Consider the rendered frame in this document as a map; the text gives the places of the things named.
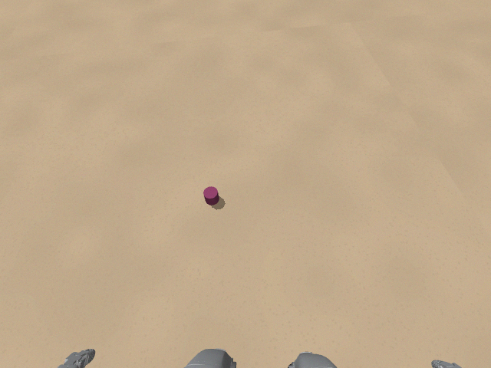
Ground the left robot hand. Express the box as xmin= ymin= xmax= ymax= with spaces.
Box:
xmin=57 ymin=349 xmax=95 ymax=368

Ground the tin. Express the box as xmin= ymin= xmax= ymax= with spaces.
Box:
xmin=203 ymin=186 xmax=219 ymax=205

